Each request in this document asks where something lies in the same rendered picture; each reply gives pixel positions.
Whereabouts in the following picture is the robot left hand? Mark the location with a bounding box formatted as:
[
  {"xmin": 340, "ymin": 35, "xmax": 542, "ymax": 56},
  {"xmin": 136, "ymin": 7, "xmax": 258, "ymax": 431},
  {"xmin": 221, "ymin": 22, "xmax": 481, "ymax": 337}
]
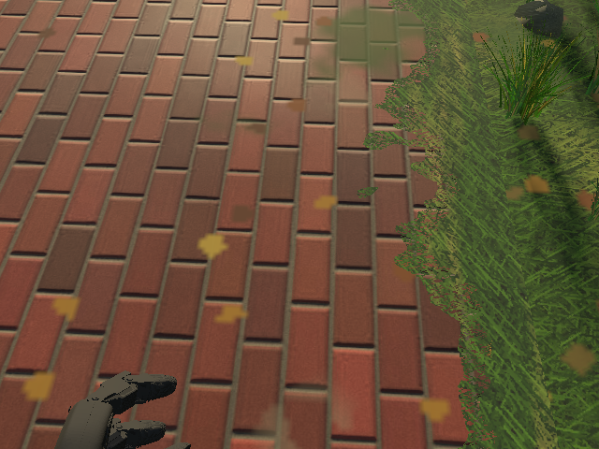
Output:
[{"xmin": 54, "ymin": 370, "xmax": 191, "ymax": 449}]

